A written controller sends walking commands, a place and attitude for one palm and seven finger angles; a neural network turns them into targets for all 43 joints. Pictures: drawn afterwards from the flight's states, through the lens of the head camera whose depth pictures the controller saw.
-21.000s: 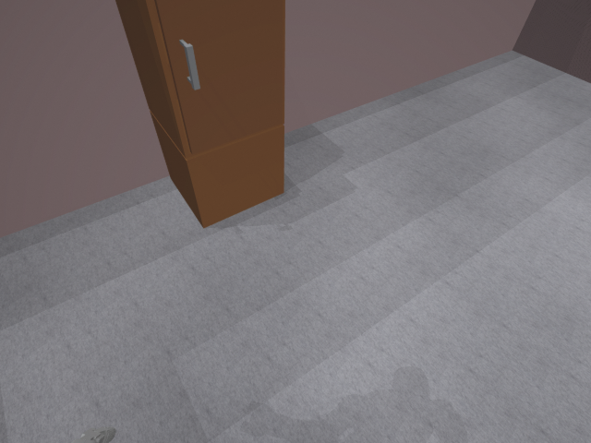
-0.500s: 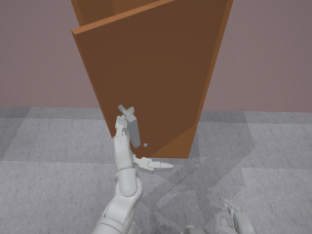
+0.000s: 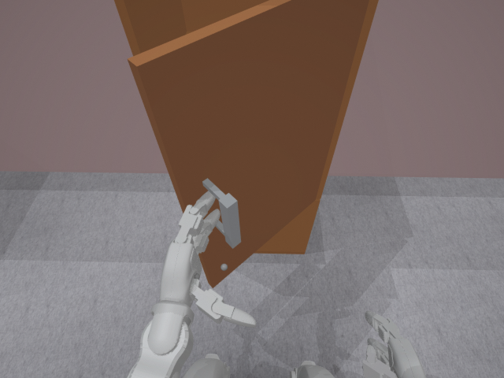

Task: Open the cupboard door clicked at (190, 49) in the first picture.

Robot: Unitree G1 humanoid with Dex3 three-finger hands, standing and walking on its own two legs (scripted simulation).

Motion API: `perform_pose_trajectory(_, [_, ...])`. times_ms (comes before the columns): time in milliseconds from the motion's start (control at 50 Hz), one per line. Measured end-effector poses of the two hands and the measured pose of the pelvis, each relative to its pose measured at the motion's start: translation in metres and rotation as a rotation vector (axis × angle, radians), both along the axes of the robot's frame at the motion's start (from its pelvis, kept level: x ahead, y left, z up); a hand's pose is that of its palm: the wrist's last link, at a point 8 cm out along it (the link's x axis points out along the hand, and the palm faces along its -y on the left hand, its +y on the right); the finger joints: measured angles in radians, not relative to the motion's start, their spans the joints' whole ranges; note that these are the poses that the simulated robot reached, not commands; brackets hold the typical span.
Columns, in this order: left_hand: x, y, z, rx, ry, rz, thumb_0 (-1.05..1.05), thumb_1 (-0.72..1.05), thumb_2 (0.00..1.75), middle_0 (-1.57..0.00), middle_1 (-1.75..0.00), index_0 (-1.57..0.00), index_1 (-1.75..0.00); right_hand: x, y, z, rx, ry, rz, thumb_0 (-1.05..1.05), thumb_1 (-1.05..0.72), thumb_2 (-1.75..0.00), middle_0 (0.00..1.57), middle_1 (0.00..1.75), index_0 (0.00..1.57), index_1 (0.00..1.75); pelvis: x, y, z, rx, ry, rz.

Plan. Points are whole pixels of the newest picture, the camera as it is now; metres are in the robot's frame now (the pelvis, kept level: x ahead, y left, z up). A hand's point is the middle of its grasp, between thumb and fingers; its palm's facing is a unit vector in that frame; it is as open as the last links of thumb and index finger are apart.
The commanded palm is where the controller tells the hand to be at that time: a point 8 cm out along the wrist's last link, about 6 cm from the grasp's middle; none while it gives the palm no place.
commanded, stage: slide the hand sideways off the handle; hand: left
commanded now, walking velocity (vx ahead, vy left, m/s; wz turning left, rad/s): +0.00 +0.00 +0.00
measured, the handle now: (222, 214) +0.36 +0.07 +0.05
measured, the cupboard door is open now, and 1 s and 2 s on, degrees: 44 44 44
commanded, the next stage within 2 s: draw the hand back to the body in 0.64 s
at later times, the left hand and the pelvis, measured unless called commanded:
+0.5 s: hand (184, 291) +0.23 +0.11 +0.05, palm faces -0.02 -1.00 -0.03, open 16.3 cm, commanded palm +0.20 +0.17 +0.06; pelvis +0.01 -0.01 -0.01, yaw +1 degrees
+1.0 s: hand (147, 298) +0.21 +0.14 +0.09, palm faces -0.01 -1.00 -0.06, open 16.3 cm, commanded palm +0.18 +0.20 +0.10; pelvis +0.01 +0.00 +0.00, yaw +1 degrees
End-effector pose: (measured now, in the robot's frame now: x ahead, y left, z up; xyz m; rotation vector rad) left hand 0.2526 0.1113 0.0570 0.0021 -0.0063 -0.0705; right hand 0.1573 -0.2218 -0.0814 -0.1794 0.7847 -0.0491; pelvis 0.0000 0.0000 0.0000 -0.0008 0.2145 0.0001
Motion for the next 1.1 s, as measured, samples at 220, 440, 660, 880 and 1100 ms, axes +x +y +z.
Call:
perform_pose_trajectory(220, [-0.017, 0.022, -0.002, 0.013, 0.015, 0.005, -0.01, -0.5, 0.3, -0.17, -0.31, -0.17, -0.31, 0.021, -0.002, 0.001, -0.011, -0.049, 0.02, 0.01, -0.9, -0.9, 0.2, 0.3, 0.21, 0.3, 0.005, -0.005, -0.004, -0.004, 0.014, 0.012])
perform_pose_trajectory(440, [-0.033, 0.044, -0.002, 0.024, 0.046, 0.05, -0.01, -0.5, 0.3, -0.17, -0.31, -0.17, -0.32, 0.026, -0.01, 0.002, -0.023, -0.065, 0.007, 0.01, -0.9, -0.9, 0.2, 0.3, 0.21, 0.3, 0.012, -0.01, -0.006, -0.006, 0.027, 0.015])
perform_pose_trajectory(660, [-0.054, 0.058, -0.002, 0.029, 0.05, 0.039, -0.01, -0.5, 0.3, -0.15, -0.31, -0.15, -0.31, 0.027, -0.015, -0.002, -0.038, -0.082, -0.006, 0.01, -0.9, -0.9, 0.2, 0.3, 0.21, 0.3, 0.012, -0.01, -0.012, -0.011, 0.037, 0.019])
perform_pose_trajectory(880, [-0.054, 0.068, 0.012, 0.05, 0.017, 0.033, -0.01, -0.5, 0.3, -0.15, -0.31, -0.15, -0.3, 0.025, -0.006, 0.001, -0.027, -0.102, -0.014, 0.01, -0.9, -0.9, 0.2, 0.3, 0.21, 0.3, 0.008, -0.007, -0.012, -0.018, 0.019, 0.017])
perform_pose_trajectory(1100, [-0.067, 0.093, 0.05, 0.062, 0.012, 0.057, -0.01, -0.5, 0.3, -0.15, -0.3, -0.15, -0.3, 0.025, 0.0, 0.029, -0.018, -0.15, -0.022, 0.01, -0.9, -0.9, 0.2, 0.3, 0.21, 0.3, 0.014, -0.001, 0.01, -0.023, -0.04, 0.021])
